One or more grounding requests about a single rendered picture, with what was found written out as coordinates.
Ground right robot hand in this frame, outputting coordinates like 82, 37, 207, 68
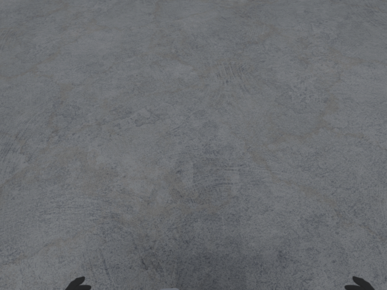
345, 276, 375, 290

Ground left robot hand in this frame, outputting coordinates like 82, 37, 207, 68
65, 276, 91, 290

